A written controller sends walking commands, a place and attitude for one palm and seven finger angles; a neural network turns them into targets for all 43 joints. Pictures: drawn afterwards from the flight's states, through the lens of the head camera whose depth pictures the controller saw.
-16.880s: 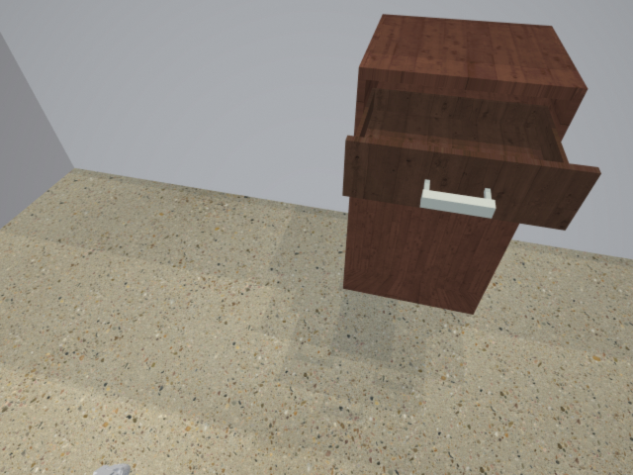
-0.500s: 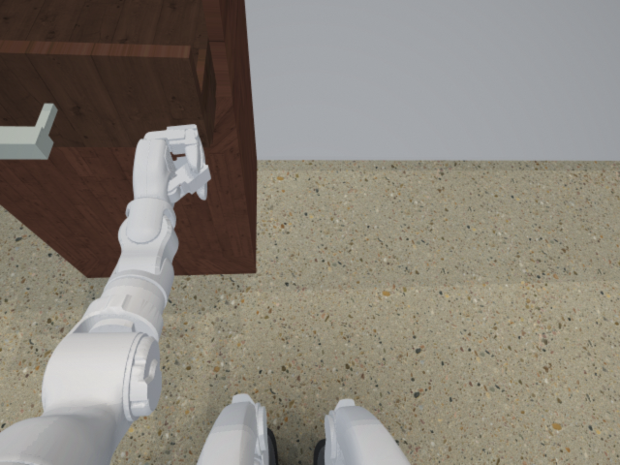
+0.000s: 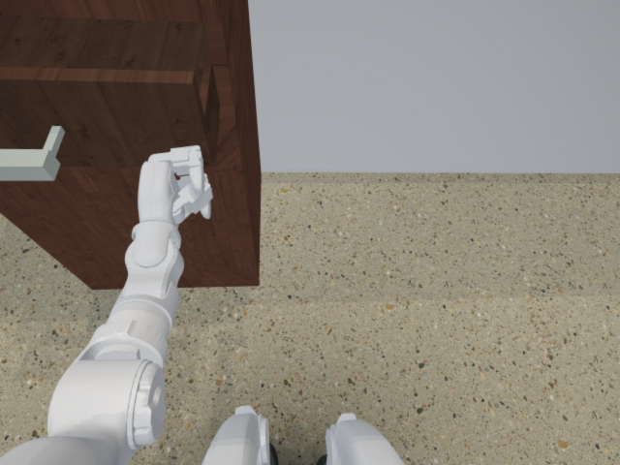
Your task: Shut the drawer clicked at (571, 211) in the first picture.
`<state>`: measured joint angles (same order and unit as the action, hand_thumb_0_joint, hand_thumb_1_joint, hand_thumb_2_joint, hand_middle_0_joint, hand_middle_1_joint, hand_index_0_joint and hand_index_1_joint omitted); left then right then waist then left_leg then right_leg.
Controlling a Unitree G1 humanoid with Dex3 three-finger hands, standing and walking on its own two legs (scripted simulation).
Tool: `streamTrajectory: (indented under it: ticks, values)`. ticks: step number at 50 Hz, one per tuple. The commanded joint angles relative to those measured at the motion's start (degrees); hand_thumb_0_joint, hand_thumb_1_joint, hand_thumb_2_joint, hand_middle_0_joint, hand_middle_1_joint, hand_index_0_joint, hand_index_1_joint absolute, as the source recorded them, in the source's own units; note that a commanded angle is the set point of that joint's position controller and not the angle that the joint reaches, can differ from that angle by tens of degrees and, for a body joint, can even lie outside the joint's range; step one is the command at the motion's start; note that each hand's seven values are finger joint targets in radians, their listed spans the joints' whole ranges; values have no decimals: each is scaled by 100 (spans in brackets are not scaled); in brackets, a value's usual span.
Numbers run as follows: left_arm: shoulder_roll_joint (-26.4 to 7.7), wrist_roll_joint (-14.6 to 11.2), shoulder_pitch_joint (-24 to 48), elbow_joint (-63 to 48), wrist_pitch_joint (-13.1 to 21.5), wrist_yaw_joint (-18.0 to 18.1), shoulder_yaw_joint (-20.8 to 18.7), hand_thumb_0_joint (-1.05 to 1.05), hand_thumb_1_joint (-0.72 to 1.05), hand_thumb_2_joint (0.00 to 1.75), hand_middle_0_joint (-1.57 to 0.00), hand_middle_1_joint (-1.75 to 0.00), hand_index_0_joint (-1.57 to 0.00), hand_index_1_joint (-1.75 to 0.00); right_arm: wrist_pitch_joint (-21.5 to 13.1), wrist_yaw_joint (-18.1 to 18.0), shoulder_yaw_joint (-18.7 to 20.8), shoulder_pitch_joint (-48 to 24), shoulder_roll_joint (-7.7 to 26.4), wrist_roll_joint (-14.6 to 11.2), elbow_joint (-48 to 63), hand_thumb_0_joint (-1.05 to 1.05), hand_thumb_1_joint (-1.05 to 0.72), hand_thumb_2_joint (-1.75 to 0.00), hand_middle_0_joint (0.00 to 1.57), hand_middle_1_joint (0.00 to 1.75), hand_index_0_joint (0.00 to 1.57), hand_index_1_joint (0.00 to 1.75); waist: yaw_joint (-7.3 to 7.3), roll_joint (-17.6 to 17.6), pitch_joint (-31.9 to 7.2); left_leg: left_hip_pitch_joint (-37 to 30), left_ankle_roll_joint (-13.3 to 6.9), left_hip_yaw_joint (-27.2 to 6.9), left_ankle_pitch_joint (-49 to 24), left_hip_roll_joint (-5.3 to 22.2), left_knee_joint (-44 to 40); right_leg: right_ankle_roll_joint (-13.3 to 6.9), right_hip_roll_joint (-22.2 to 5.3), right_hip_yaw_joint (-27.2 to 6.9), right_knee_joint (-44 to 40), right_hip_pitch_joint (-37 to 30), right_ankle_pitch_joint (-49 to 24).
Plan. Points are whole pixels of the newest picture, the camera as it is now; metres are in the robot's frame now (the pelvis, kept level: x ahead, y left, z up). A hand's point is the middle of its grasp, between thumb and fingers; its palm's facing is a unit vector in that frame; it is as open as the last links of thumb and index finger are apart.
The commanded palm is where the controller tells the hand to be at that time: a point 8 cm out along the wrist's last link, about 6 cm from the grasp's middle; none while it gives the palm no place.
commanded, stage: push the drawer shut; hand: left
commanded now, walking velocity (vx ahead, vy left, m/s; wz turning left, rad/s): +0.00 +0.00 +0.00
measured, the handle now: out of the picture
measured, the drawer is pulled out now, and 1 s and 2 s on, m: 0.10 0.00 0.00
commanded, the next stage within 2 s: pull the fist back off the drawer in 1.26 s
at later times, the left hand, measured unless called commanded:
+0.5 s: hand (212, 153) +0.52 +0.12 +0.05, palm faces +0.04 -1.00 -0.04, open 3.3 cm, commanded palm +0.51 +0.16 +0.05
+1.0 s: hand (211, 129) +0.57 +0.13 +0.05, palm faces +0.03 -1.00 -0.03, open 2.9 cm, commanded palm +0.57 +0.14 +0.05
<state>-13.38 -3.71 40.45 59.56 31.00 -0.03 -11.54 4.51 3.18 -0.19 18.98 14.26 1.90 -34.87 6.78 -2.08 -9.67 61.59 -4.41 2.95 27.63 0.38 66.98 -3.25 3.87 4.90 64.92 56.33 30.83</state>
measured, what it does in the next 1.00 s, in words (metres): stands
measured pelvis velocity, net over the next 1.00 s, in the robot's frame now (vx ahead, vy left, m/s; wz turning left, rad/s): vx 0.00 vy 0.00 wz -0.02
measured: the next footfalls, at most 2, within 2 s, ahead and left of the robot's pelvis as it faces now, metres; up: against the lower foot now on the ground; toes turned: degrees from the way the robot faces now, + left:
none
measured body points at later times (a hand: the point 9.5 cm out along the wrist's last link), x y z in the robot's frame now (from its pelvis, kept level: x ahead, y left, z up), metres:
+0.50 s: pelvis -0.01 -0.02 -0.02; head +0.13 +0.00 +0.41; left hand +0.51 +0.17 +0.05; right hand -0.02 -0.28 -0.13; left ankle +0.04 +0.07 -0.64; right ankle +0.00 -0.09 -0.64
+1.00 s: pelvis +0.00 +0.00 -0.02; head +0.17 +0.03 +0.39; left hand +0.56 +0.18 +0.05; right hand -0.05 -0.26 -0.12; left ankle +0.04 +0.07 -0.64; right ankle +0.00 -0.09 -0.64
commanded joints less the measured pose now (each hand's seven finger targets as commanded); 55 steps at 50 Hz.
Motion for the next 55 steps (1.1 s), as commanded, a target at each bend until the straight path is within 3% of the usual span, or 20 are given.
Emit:
streamTrajectory:
  ticks: [1,6,9,12,17,19,20,21,24,25,28,31,34,35,42,43,47,48,51,55]
  values:
    - [-922,12,2964,-1121,490,36,-115,0,90,90,-140,-160,-140,-160,-104,-82,339,782,925,-1,246,0,-90,-90,20,30,20,30,297,-271,-2387,-2634,273,-888,-1904,68,-569,138,-32,-442,-753,-59,-1807]
    - [-1124,44,3672,-875,403,-33,-86,0,90,90,-140,-160,-140,-160,-109,-158,311,812,965,-12,147,0,-90,-90,20,30,20,30,522,-344,-2452,-2399,213,-867,-1614,40,-474,173,-53,-525,-807,-26,-1667]
    - [-1500,40,3833,-648,302,-54,-319,0,90,90,-140,-160,-140,-160,-125,-205,280,861,999,-14,104,0,-90,-90,20,30,20,30,524,-295,-2588,-2139,187,-817,-1540,21,-404,185,-52,-587,-834,-232,-1674]
    - [-1441,24,4113,-536,254,-111,-214,0,90,90,-140,-160,-140,-160,-162,-215,251,898,979,-13,91,0,-90,-90,20,30,20,30,627,-429,-2682,-2025,158,-791,-1513,13,-319,204,-54,-642,-840,-212,-1679]
    - [-1822,20,4371,-239,185,-169,-432,0,90,90,-140,-160,-140,-160,-223,-208,214,1040,1035,1,43,0,-90,-90,20,30,20,30,673,-507,-2639,-1724,140,-785,-1368,28,-238,189,-32,-696,-854,-221,-1510]
    - [-1805,18,4580,-168,140,-194,-368,0,90,90,-140,-160,-140,-160,-250,-197,200,1104,1045,13,23,0,-90,-90,20,30,20,30,766,-603,-2519,-1639,130,-783,-1315,38,-218,188,-31,-700,-878,-137,-1449]
    - [-2081,15,4534,-48,98,-179,-614,0,90,90,-140,-160,-140,-160,-259,-197,198,1175,1080,25,5,0,-90,-90,20,30,20,30,737,-441,-2579,-1471,112,-764,-1311,36,-166,197,-19,-741,-873,-290,-1473]
    - [-2141,24,4607,-13,86,-196,-612,0,90,90,-140,-160,-140,-160,-269,-192,186,1205,1093,30,15,0,-90,-90,20,30,20,30,767,-557,-2586,-1433,111,-774,-1321,34,-171,189,-19,-752,-858,-286,-1486]
    - [-2308,73,4735,161,-8,-223,-684,0,90,90,-140,-160,-140,-160,-284,-185,168,1313,1122,27,-7,0,-90,-90,20,30,20,30,809,-483,-2556,-1259,101,-782,-1252,55,-130,191,-13,-740,-849,-253,-1397]
    - [-2207,83,4864,179,-50,-239,-565,0,90,90,-140,-160,-140,-160,-297,-174,159,1341,1112,31,8,0,-90,-90,20,30,20,30,889,-516,-2516,-1164,85,-767,-1179,48,-106,203,-15,-769,-869,-228,-1330]
    - [-2531,140,5052,232,-107,-205,-803,0,90,90,-140,-160,-140,-160,-309,-169,159,1486,1163,53,-29,0,-90,-90,20,30,20,30,881,-638,-2676,-1195,84,-793,-1270,73,-64,188,-8,-740,-814,-171,-1341]
    - [-2569,189,5261,278,-173,-218,-791,0,90,90,-140,-160,-140,-160,-322,-148,157,1621,1185,86,-63,0,-90,-90,20,30,20,30,963,-783,-2796,-1363,73,-857,-1482,96,-37,179,13,-675,-749,-28,-1469]
    - [-2645,238,5256,169,-207,-213,-869,0,90,90,-140,-160,-140,-160,-288,-116,166,1717,1209,106,-77,0,-90,-90,20,30,20,30,890,-1007,-3099,-1712,111,-903,-1872,127,-34,157,27,-578,-665,52,-1719]
    - [-2460,250,5301,192,-238,-228,-709,0,90,90,-140,-160,-140,-160,-280,-99,169,1729,1191,108,-87,0,-90,-90,20,30,20,30,970,-985,-3047,-1771,108,-912,-1932,136,-19,166,40,-571,-678,116,-1768]
    - [-2742,391,5635,376,-396,-126,-887,0,90,90,-140,-160,-140,-160,-226,-64,151,1922,1259,151,-163,0,-90,-90,20,30,20,30,1101,-1023,-2883,-1874,111,-1005,-2090,194,9,166,77,-459,-657,456,-1724]
    - [-2919,411,5646,372,-397,-108,-1023,0,90,90,-140,-160,-140,-160,-210,-72,148,1985,1272,160,-172,0,-90,-90,20,30,20,30,1084,-923,-2928,-1859,111,-1026,-2159,203,7,165,82,-445,-635,360,-1787]
    - [-2664,475,6236,189,-314,-9,-801,0,90,90,-140,-160,-140,-160,-218,-57,164,2012,1252,200,-230,0,-90,-90,20,30,20,30,1259,-1311,-2948,-2257,154,-1174,-2232,249,36,152,81,-376,-596,903,-1642]
    - [-2563,484,6160,347,-340,9,-746,0,90,90,-140,-160,-140,-160,-222,-46,162,2020,1249,202,-250,0,-90,-90,20,30,20,30,1283,-1211,-2858,-2225,155,-1192,-2135,244,34,149,95,-361,-622,953,-1548]
    - [-2510,521,6571,273,-289,66,-634,0,90,90,-140,-160,-140,-160,-262,-41,165,2043,1287,244,-285,0,-90,-90,20,30,20,30,1427,-1391,-2825,-2409,173,-1345,-2050,272,1,135,84,-321,-586,1264,-1416]
    - [-2804,592,6729,438,-308,120,-733,0,90,90,-140,-160,-140,-160,-319,-60,115,2013,1327,248,-297,0,-90,-90,20,30,20,30,1445,-1485,-2869,-2307,188,-1398,-1665,273,-7,120,89,-303,-556,1385,-1151]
